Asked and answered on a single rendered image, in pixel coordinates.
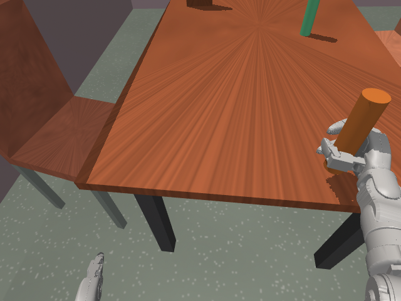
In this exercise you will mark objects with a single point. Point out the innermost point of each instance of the table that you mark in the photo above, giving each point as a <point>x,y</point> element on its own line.
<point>229,103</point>

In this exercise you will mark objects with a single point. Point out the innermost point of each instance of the right robot arm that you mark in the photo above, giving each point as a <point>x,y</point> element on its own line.
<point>379,198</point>

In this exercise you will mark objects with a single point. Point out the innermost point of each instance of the right robot hand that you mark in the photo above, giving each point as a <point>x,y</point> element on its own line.
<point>375,152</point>

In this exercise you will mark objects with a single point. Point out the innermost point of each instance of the left robot hand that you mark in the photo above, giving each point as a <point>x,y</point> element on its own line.
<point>90,288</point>

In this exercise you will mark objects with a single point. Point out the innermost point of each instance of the chair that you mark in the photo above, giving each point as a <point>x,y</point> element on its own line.
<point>43,126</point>
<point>392,41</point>

